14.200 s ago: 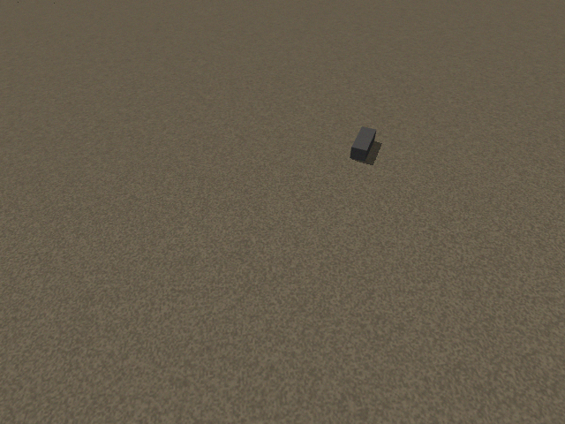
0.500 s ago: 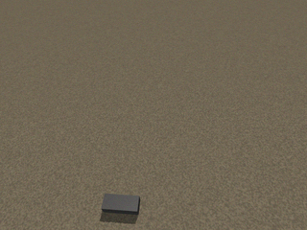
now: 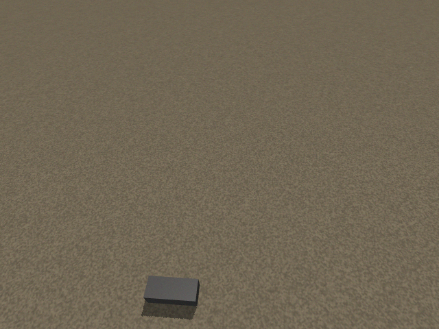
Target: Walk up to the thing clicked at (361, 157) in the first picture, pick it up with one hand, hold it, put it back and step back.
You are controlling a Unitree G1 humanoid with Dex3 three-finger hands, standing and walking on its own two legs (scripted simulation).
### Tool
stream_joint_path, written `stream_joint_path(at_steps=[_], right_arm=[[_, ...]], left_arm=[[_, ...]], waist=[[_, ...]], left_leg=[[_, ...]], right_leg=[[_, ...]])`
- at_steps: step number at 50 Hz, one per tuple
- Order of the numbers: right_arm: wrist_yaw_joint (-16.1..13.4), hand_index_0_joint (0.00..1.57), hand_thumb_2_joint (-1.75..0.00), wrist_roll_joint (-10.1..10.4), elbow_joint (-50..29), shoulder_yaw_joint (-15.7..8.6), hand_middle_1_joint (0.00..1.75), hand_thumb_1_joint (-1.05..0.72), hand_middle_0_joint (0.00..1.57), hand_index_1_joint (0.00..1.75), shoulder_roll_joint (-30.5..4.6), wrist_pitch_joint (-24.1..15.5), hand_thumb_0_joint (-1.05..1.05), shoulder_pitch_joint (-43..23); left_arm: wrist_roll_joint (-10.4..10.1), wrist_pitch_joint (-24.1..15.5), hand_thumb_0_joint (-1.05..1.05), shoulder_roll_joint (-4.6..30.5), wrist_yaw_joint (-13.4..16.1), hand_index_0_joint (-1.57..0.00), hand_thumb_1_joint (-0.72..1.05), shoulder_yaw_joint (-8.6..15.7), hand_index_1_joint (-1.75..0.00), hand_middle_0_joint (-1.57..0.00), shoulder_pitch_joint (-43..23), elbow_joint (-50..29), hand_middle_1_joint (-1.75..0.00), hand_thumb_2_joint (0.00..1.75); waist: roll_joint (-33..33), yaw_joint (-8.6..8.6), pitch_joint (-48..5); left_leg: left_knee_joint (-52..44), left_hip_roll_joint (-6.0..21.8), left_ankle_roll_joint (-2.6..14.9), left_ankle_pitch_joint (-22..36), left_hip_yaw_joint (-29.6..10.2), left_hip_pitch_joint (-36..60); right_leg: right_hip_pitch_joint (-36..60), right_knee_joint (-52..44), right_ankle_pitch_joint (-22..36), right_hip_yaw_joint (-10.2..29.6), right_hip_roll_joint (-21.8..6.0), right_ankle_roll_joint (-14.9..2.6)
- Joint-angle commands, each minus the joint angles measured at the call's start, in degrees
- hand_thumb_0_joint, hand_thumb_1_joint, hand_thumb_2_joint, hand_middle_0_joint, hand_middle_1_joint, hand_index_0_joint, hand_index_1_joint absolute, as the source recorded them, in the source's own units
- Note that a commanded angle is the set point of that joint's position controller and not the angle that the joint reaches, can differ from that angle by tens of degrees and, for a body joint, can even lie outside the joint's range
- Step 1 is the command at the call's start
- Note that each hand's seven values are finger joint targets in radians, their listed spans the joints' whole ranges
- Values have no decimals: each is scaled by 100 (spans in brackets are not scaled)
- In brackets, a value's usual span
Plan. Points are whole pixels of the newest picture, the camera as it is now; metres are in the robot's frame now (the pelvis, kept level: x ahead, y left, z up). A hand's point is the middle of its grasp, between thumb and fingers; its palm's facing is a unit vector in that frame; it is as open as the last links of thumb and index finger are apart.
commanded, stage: rise first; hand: left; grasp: from above
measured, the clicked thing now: (172, 290) +0.40 +0.25 -0.74
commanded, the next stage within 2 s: none
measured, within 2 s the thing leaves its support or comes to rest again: neither
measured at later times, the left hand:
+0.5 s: hand out of the picture +0.15 +0.25 -0.19, palm faces -0.08 -0.92 -0.37, open 11.9 cm
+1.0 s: hand out of the picture +0.12 +0.27 -0.25, palm faces -0.19 -0.87 -0.45, open 14.3 cm
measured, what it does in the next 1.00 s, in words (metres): lowers itself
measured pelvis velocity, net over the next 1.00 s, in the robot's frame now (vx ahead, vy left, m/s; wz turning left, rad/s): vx -0.02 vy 0.00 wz -0.01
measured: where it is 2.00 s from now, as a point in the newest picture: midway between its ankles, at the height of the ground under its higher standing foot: outside the picture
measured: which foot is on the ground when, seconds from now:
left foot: down 0.00-1.00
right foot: down 0.00-1.00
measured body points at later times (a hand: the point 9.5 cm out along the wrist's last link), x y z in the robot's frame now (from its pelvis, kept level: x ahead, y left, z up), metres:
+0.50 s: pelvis -0.01 +0.00 -0.04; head +0.06 +0.01 +0.41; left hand +0.15 +0.30 -0.16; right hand +0.10 -0.26 -0.15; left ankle +0.00 +0.13 -0.75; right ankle -0.02 -0.14 -0.75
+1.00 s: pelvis -0.02 +0.00 -0.11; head +0.10 +0.02 +0.32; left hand +0.13 +0.31 -0.22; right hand +0.17 -0.24 -0.20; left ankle +0.00 +0.13 -0.75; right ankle -0.02 -0.14 -0.75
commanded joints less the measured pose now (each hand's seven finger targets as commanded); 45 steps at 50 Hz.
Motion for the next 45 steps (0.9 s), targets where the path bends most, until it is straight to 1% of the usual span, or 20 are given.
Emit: stream_joint_path(at_steps=[1, 4, 5, 6, 7, 8, 9, 10, 11, 12, 14, 16, 20, 23, 25, 28, 29, 30, 40, 45], right_arm=[[-87, 20, -90, 26, -337, -246, 30, -90, 20, 30, -1236, -152, 0, -208], [-92, 20, -90, 28, -335, -230, 30, -90, 20, 30, -1207, -154, 0, -157], [-95, 20, -89, 27, -341, -244, 30, -86, 20, 30, -1224, -159, 0, -177], [-206, 20, -91, 424, -1901, 36, 30, -94, 20, 30, -281, -440, 0, -113], [-283, 20, -90, 415, -1599, -18, 30, -92, 20, 30, -468, -443, 0, 150], [-346, 20, -90, 441, -1616, -129, 30, -90, 20, 30, -612, -372, 0, 434], [-341, 20, -90, 388, -1689, -193, 30, -89, 20, 30, -626, -332, 0, 528], [-349, 20, -90, 366, -1828, -250, 30, -89, 20, 30, -605, -349, 0, 556], [-349, 20, -90, 263, -1969, -371, 30, -90, 20, 30, -632, -382, 0, 636], [-322, 20, -90, 191, -2022, -470, 30, -89, 20, 30, -592, -401, 0, 832], [-251, 20, -90, 161, -2407, -508, 30, -88, 20, 30, -515, -425, 0, 842], [-246, 20, -90, 204, -2677, -523, 30, -88, 20, 30, -487, -420, 0, 712], [-191, 20, -90, 224, -3176, -495, 30, -89, 20, 30, -437, -429, 0, 489], [-166, 20, -89, 210, -3305, -504, 30, -87, 20, 30, -366, -497, 0, 666], [-155, 20, -90, 188, -3426, -538, 30, -88, 20, 30, -322, -591, 0, 699], [-169, 20, -90, 185, -3544, -502, 30, -88, 20, 30, -241, -672, 0, 743], [-175, 20, -90, 168, -3668, -569, 30, -89, 20, 30, -281, -712, 0, 720], [-195, 20, -90, 168, -3622, -579, 30, -88, 20, 30, -299, -738, 0, 779], [-224, 20, -91, 97, -3972, -551, 30, -91, 20, 30, -235, -923, 0, 614], [-216, 20, -91, 94, -4099, -529, 30, -91, 20, 30, -185, -1001, 0, 530]], left_arm=[[13, -122, 0, 1231, 86, -20, 90, 246, -30, -20, -98, -342, -30, 90], [13, -134, 0, 1235, 95, -20, 90, 245, -30, -20, -117, -343, -30, 90], [11, -135, 0, 1233, 96, -13, 82, 244, -38, -13, -120, -351, -38, 98], [-291, -677, 0, 282, 178, -11, 74, 260, -46, -14, -2130, -2361, -46, 98], [-292, -673, 0, 603, 225, -8, 66, 377, -54, -11, -3002, -2078, -54, 101], [-159, -452, 0, 958, 232, -8, 58, 613, -62, -10, -1785, -985, -62, 101], [-61, -310, 0, 1000, 160, -4, 50, 694, -70, -6, -1492, -491, -70, 104], [63, -282, 0, 1260, 74, -3, 42, 837, -78, -3, -1885, -516, -78, 104], [225, -323, 0, 1439, 27, 0, 34, 1031, -86, 0, -1793, -560, -86, 107], [400, -269, 0, 1540, -15, 0, 26, 1233, -94, 0, -1179, -417, -94, 107], [553, -98, 0, 1235, -110, -1, 11, 1214, -105, 0, -490, -712, -108, 105], [631, 203, 0, 981, -100, -3, -5, 1107, -107, -1, -373, -887, -110, 103], [800, 764, 0, 960, -67, -5, -37, 1078, -108, -5, -546, -1486, -108, 102], [922, 905, 0, 966, -33, -6, -51, 1183, -109, -6, -469, -1793, -109, 100], [986, 850, 0, 1027, -54, -6, -55, 1228, -109, -7, -657, -2369, -109, 100], [1100, 850, 0, 1107, -61, -6, -57, 1374, -110, -7, -114, -2575, -109, 100], [1091, 795, 0, 1033, -105, -6, -57, 1232, -109, -7, -416, -3300, -107, 102], [1117, 832, 0, 1056, -99, -6, -57, 1316, -109, -7, -144, -3206, -108, 101], [1281, 1119, 0, 977, -103, -6, -61, 1301, -108, -8, 750, -4334, -105, 102], [1375, 1186, 0, 1003, -60, -6, -61, 1351, -108, -8, 1015, -4634, -106, 101]], waist=[[72, 24, -504], [0, 10, -564], [12, 13, -586], [131, -656, -195], [-19, -512, -386], [-137, -353, -298], [-220, -314, -468], [-218, -242, -666], [-116, -140, -1216], [101, -21, -1620], [426, 225, -1961], [404, 159, -1681], [80, 46, -1505], [110, -9, -1641], [137, -57, -1852], [318, -31, -2036], [405, -123, -2209], [378, -115, -2320], [452, -167, -2523], [456, -120, -2505]], left_leg=[[-280, 659, 200, 906, -486, 241], [-218, 672, 223, 1184, -465, 309], [-201, 674, 210, 1237, -466, 366], [191, -68, 126, 215, 285, -485], [302, -90, 120, 25, 253, -455], [395, -59, 124, -59, 262, -687], [657, -101, 132, -66, 252, -903], [871, -89, 135, 7, 221, -1059], [1125, -104, 124, 158, 220, -1056], [1352, -150, 102, 431, 226, -1163], [1487, -175, 29, 704, 217, -1218], [1414, -153, 8, 679, 192, -1363], [1742, -88, 52, 366, 132, -1798], [2196, -78, 70, 248, 130, -2116], [2568, -67, 91, 211, 128, -2363], [2913, -53, 91, 194, 103, -2612], [3025, -30, 93, 204, 105, -2584], [3081, -4, 91, 326, 74, -2536], [3810, 56, 113, 201, -41, -3262], [4081, 9, 129, -419, -20, -3766]], right_leg=[[-82, -211, 829, 359, -610, -251], [-19, -181, 1097, 359, -636, -240], [-50, -163, 1109, 349, -627, -242], [-1503, 313, 654, -148, 136, -174], [-1273, 382, 422, -209, 145, -166], [-1270, 438, 215, -272, 180, -193], [-1401, 629, 132, -281, 197, -220], [-1540, 859, 175, -288, 206, -233], [-1561, 1137, 350, -249, 178, -236], [-1491, 1369, 592, -239, 149, -246], [-1396, 1619, 671, -248, 178, -304], [-1536, 1558, 566, -277, 238, -299], [-1996, 1803, 205, -336, 289, -276], [-2394, 2213, 91, -333, 283, -265], [-2703, 2570, 100, -291, 270, -244], [-3059, 2965, 63, -267, 247, -260], [-3184, 3068, 67, -270, 252, -255], [-3218, 3170, 121, -286, 266, -256], [-4003, 3867, -117, -327, 272, -269], [-4362, 4106, -551, -318, 269, -280]])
